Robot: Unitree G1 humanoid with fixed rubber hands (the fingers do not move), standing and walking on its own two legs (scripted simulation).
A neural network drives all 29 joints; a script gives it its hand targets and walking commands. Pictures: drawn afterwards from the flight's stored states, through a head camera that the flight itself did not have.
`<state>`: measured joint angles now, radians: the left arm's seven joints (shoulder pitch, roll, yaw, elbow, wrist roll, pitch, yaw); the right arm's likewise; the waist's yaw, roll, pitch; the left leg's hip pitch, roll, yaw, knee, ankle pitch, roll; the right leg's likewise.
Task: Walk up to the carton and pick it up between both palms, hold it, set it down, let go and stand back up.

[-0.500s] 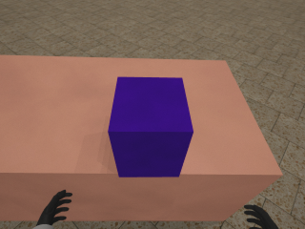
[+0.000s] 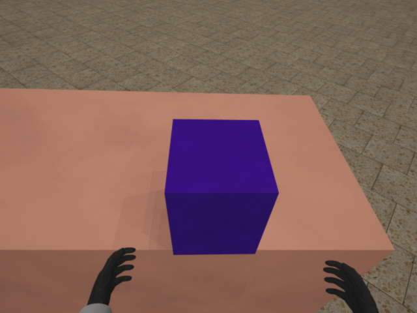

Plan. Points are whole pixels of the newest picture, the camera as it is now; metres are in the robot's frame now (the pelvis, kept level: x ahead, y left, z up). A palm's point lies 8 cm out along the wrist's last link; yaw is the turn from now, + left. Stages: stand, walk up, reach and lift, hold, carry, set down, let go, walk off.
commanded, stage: reach and lift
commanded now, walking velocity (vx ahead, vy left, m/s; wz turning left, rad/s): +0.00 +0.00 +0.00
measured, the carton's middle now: (215, 188) +0.41 +0.01 -0.01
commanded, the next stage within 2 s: none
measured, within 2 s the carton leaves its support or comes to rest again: neither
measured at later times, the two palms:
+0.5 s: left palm (117, 279) +0.21 +0.19 -0.01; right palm (349, 275) +0.21 -0.23 +0.01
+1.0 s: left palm (116, 221) +0.28 +0.19 +0.07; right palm (339, 219) +0.29 -0.22 +0.07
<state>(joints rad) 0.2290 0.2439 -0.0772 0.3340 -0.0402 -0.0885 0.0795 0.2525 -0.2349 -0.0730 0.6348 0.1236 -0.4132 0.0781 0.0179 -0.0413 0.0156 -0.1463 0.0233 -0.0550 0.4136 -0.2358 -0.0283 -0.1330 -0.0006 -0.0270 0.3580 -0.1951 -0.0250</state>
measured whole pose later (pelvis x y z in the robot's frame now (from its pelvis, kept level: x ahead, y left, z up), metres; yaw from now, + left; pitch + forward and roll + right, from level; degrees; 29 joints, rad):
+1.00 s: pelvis +0.00 +0.00 +0.00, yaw +0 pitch -2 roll -1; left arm -0.03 0.21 -0.02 0.02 -0.12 0.33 0.12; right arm -0.11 -0.23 -0.01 0.29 0.25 0.06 -0.04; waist -0.01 -0.01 0.01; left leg -0.14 0.02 -0.05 0.39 -0.22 -0.03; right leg -0.13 0.00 -0.03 0.35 -0.19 -0.01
